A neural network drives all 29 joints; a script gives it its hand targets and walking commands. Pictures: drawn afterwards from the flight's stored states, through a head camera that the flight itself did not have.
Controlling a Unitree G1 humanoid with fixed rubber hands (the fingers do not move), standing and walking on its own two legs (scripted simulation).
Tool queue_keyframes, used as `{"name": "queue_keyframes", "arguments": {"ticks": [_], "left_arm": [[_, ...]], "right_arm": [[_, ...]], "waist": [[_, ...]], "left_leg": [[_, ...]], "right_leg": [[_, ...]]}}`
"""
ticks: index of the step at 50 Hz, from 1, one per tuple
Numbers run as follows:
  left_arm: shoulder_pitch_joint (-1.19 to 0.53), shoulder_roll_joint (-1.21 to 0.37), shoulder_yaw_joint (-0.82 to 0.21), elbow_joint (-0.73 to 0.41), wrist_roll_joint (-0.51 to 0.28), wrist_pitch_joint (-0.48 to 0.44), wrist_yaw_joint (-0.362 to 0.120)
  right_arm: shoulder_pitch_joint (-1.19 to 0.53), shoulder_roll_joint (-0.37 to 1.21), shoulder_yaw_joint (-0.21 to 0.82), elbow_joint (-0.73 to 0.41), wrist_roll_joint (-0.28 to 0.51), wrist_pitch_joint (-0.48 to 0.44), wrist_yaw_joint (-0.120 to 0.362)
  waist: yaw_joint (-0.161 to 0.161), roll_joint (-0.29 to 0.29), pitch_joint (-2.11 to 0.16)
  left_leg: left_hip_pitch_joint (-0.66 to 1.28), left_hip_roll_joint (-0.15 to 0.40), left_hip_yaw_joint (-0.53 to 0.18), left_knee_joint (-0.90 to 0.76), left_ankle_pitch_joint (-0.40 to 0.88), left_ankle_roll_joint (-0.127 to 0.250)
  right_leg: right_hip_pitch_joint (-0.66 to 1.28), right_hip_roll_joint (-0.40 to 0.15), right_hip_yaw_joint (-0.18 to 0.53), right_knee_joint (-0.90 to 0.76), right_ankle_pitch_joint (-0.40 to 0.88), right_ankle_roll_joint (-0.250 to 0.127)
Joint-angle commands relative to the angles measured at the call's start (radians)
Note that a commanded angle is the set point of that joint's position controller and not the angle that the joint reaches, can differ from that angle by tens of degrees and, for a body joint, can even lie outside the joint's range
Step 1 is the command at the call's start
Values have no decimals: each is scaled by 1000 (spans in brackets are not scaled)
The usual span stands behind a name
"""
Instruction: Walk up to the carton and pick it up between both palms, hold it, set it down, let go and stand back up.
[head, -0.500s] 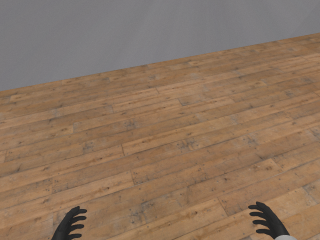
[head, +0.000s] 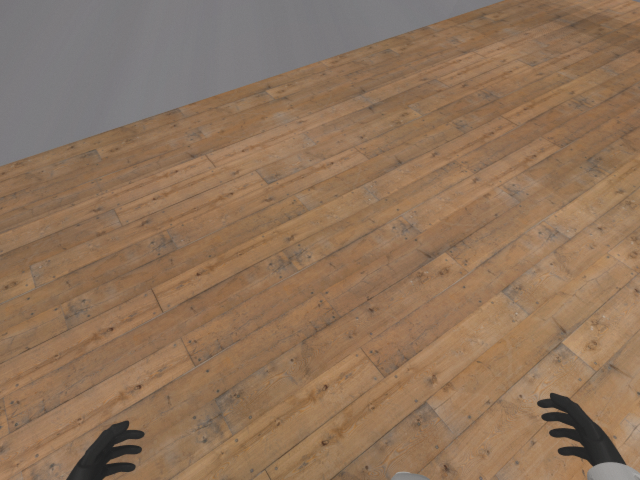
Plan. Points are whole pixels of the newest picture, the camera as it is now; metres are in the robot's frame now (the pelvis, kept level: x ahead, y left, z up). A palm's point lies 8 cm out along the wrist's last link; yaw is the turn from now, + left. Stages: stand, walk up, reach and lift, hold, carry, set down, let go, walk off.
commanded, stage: walk up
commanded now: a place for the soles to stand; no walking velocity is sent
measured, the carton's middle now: out of the picture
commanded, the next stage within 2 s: none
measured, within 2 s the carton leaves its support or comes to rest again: neither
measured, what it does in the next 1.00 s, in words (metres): steps to the right, turning right: right foot, then left foot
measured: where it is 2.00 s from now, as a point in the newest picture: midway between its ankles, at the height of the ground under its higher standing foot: outside the picture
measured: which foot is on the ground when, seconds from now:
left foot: down 0.00-0.02, up 0.04-0.26, down 0.28-0.74, up 0.76-1.00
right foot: up 0.00-0.00, down 0.02-0.30, up 0.32-0.72, down 0.74-1.00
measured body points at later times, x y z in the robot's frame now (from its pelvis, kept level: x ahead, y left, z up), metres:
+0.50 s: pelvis -0.02 -0.06 +0.02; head -0.02 -0.03 +0.47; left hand +0.20 +0.17 -0.08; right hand +0.03 -0.43 +0.00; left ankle +0.11 +0.00 -0.71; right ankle -0.03 -0.24 -0.65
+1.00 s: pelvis -0.09 -0.19 +0.01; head -0.08 -0.21 +0.46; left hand +0.17 +0.02 -0.06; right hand -0.12 -0.54 -0.06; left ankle -0.01 -0.14 -0.69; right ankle -0.12 -0.27 -0.71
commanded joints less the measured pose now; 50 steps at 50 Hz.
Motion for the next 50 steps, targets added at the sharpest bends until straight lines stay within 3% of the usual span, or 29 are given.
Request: {"name": "queue_keyframes", "arguments": {"ticks": [1, 2, 3, 5, 7, 10, 12, 13, 14, 15, 16, 18, 20, 22, 26, 29, 33, 34, 35, 36, 37, 39, 41, 42, 43, 45, 48, 49, 50], "left_arm": [[142, 326, 141, -55, 49, -34, 18], [174, 325, 150, -76, 45, -26, 28], [139, 330, 147, -101, 36, -19, 39], [34, 261, 124, -100, 37, -14, 47], [-21, 244, 106, -118, 55, -12, 43], [-143, 197, 95, -173, 74, 6, 28], [-244, 185, 91, -189, 74, 13, 22], [-218, 113, 70, -176, 69, 10, 19], [-144, 54, 61, -180, 72, 7, 22], [-64, 139, 93, -166, 96, 13, 38], [3, 235, 123, -146, 97, 22, 32], [27, 238, 119, -112, 101, 39, 4], [76, 210, 116, -85, 101, 40, -27], [118, 188, 112, -54, 91, 48, -33], [9, 170, 100, -82, 75, 36, -61], [-2, 158, 89, -83, 73, 26, -60], [69, 186, 96, -65, 37, 19, -53], [114, 204, 101, -38, 34, 15, -50], [188, 231, 111, -8, 35, 10, -40], [185, 309, 132, 1, 43, 2, -23], [71, 357, 152, -31, 42, 10, -10], [-32, 376, 159, -76, 44, 1, 8], [-94, 310, 143, -95, 56, -3, 21], [-79, 275, 133, -94, 60, -7, 23], [-52, 292, 139, -101, 62, -6, 26], [-31, 246, 127, -125, 73, -4, 27], [28, 233, 122, -126, 82, -7, 38], [46, 233, 113, -126, 77, -5, 45], [45, 229, 112, -117, 70, -7, 41]], "right_arm": [[-76, -114, -79, -104, -57, 4, 15], [-129, -148, -88, -121, -44, 6, 7], [-135, -173, -96, -110, -31, -2, 6], [-40, -181, -79, -72, -15, -23, 18], [14, -167, -75, -57, -24, -38, 16], [81, -157, -88, -52, -7, -34, 16], [219, -163, -100, 1, 9, -31, 11], [265, -211, -114, 19, -2, -25, 0], [282, -298, -135, 3, -32, -16, -7], [153, -319, -134, -61, -51, -13, -23], [51, -274, -123, -77, -51, -18, -30], [13, -248, -128, -75, -47, -34, -29], [-10, -258, -130, -82, -45, -37, -26], [-26, -243, -137, -86, -54, -24, -27], [23, -266, -152, -66, -64, -15, -23], [28, -326, -173, -75, -73, -23, -19], [-50, -325, -184, -73, -77, 1, -8], [-66, -310, -180, -77, -81, 9, -7], [-81, -268, -164, -80, -80, 16, 5], [-59, -206, -140, -95, -50, 27, 26], [-46, -187, -126, -128, -46, 26, 32], [-7, -223, -138, -128, -29, 6, 32], [84, -246, -144, -63, -29, -15, 31], [108, -222, -133, -46, -29, -18, 31], [118, -219, -133, -49, -32, -19, 30], [122, -204, -113, -58, -24, -25, 33], [76, -188, -103, -75, -19, -46, 23], [85, -196, -106, -72, -11, -51, 10], [101, -216, -103, -57, -15, -60, 6]], "waist": [[142, -344, -88], [171, -291, -54], [161, -249, -12], [89, -170, -43], [66, -234, -110], [32, -224, -76], [-53, -213, -72], [-68, -48, -98], [-69, 257, -167], [-19, 241, -83], [23, 163, -51], [54, 113, 8], [72, 167, -66], [76, 217, -65], [40, 186, -66], [46, 181, -151], [77, 229, -125], [105, 166, -114], [153, 36, -123], [162, -259, -25], [124, -379, 104], [78, -313, 119], [39, -196, 50], [44, -240, 31], [38, -216, 7], [72, -261, -20], [81, -168, -16], [78, -201, -11], [69, -158, -42]], "left_leg": [[-540, -238, -7, 443, -392, -1], [-522, -202, -79, 486, -340, 9], [-542, -182, -99, 480, -305, 15], [-429, -167, -129, 372, -224, 11], [-280, -202, -114, 283, -167, 25], [-70, -230, -114, 86, -55, 47], [292, -214, -157, -121, 190, 58], [437, -150, -226, -201, 173, 55], [359, 122, -525, -399, -204, 73], [155, 327, -691, -572, -457, 107], [68, 320, -619, -596, -512, 61], [-44, 210, -422, -614, -432, 10], [-47, 109, -188, -601, -265, -38], [-23, 57, -87, -606, -232, -81], [129, 116, -80, -553, -327, 117], [213, 177, -56, -530, -295, 159], [6, 175, 17, -439, -371, 138], [-46, 144, 46, -333, -396, 123], [-143, 57, 107, -95, -329, 98], [-267, -98, 144, 168, -326, 51], [-398, -175, -4, 322, -288, 9], [-377, -174, -90, 345, -169, 18], [-270, -174, -104, 331, -56, 27], [-283, -187, -85, 279, -33, 22], [-257, -195, -101, 274, -28, 20], [-272, -233, -105, 169, -33, 19], [-245, -234, -173, 17, -55, 43], [-227, -232, -184, -13, -63, 56], [-151, -236, -212, -83, -51, 61]], "right_leg": [[506, -144, 523, -442, 428, -216], [408, -159, 537, -505, 282, -261], [391, -190, 548, -504, 244, -296], [376, -80, 395, -399, 526, -272], [269, -55, 351, -347, 601, -246], [12, -56, 390, -373, 334, -220], [-246, 11, 340, -325, -12, -112], [-390, 102, 292, -234, -226, -59], [-347, 199, 158, 98, -148, -8], [-307, 123, 194, 280, -121, 52], [-279, 96, 184, 329, -66, 51], [-192, 44, 154, 381, 53, 38], [-75, 61, 54, 383, 103, 32], [-36, 62, -3, 322, 108, 34], [-121, -15, -12, 197, 110, 22], [-67, -39, -15, 61, 40, -10], [154, -34, -62, -135, -50, -47], [215, 2, -52, -166, -70, -60], [313, 16, 27, -226, -115, -105], [241, -59, 329, -513, -392, -184], [131, -93, 581, -660, -553, -244], [43, -103, 576, -680, -486, -270], [89, -24, 432, -569, -190, -200], [143, -1, 405, -559, -118, -180], [138, -4, 401, -529, -80, -173], [227, -24, 462, -531, -62, -186], [275, -88, 540, -449, 218, -177], [275, -90, 554, -440, 284, -150], [270, -103, 579, -410, 291, -154]]}}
